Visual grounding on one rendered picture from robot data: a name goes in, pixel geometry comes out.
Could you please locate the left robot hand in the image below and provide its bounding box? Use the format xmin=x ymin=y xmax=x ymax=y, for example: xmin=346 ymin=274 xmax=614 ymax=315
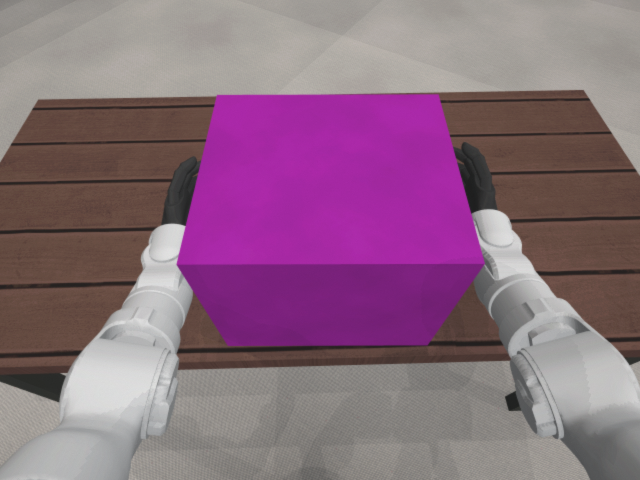
xmin=161 ymin=156 xmax=201 ymax=226

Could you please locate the carton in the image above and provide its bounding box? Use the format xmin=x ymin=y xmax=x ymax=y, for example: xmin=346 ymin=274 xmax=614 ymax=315
xmin=176 ymin=94 xmax=485 ymax=346

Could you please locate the right robot hand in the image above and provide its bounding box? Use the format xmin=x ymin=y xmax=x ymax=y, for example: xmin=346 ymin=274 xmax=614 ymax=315
xmin=453 ymin=142 xmax=498 ymax=214

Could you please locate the robot right forearm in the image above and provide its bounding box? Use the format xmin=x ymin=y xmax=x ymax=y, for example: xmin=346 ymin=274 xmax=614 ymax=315
xmin=471 ymin=209 xmax=640 ymax=402

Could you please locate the table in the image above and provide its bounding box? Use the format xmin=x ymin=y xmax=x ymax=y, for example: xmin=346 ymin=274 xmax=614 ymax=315
xmin=0 ymin=90 xmax=640 ymax=411

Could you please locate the robot left upper arm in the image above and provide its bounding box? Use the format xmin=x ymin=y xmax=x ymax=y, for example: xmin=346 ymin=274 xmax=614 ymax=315
xmin=0 ymin=338 xmax=179 ymax=480

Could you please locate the robot left forearm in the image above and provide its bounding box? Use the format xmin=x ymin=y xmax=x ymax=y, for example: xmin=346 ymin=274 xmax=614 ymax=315
xmin=59 ymin=224 xmax=193 ymax=423

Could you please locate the robot right upper arm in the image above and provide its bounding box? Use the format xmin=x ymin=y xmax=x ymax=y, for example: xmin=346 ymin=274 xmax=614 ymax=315
xmin=510 ymin=331 xmax=640 ymax=480

